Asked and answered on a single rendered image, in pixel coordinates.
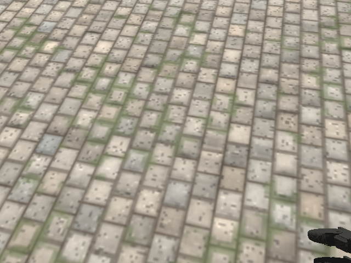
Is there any robot right hand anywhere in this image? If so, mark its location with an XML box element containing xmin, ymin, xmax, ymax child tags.
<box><xmin>308</xmin><ymin>227</ymin><xmax>351</xmax><ymax>263</ymax></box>

